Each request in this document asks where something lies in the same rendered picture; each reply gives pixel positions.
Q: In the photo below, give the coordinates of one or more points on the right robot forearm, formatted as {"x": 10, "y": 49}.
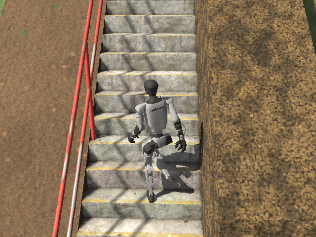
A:
{"x": 179, "y": 130}

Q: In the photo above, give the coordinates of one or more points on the robot left thigh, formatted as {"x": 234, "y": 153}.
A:
{"x": 147, "y": 151}

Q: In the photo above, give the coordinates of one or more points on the right robot shin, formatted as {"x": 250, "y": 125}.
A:
{"x": 161, "y": 165}

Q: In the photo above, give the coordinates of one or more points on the left robot forearm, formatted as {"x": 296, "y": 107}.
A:
{"x": 135, "y": 132}

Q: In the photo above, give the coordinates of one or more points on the robot right upper arm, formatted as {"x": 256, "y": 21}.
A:
{"x": 171, "y": 108}

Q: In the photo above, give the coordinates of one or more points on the robot left upper arm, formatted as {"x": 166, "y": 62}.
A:
{"x": 140, "y": 109}

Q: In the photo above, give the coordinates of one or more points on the left robot hand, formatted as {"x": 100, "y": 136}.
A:
{"x": 130, "y": 139}

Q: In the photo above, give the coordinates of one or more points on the right robot hand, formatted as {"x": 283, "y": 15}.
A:
{"x": 182, "y": 145}

